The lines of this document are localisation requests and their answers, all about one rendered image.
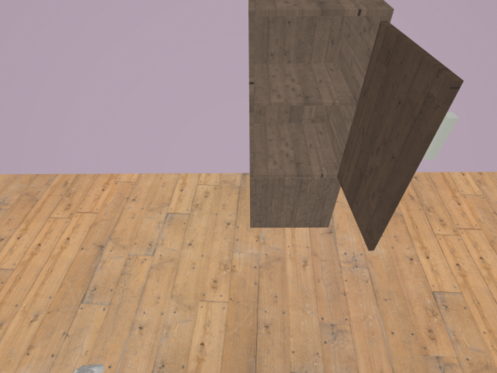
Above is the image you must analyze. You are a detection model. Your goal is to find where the handle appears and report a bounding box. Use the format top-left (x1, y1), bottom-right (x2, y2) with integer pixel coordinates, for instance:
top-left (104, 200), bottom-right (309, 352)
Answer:
top-left (423, 112), bottom-right (459, 160)

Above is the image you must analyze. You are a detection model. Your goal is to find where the cupboard door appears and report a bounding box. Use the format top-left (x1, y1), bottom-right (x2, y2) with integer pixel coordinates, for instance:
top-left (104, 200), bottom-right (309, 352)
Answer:
top-left (337, 20), bottom-right (464, 251)

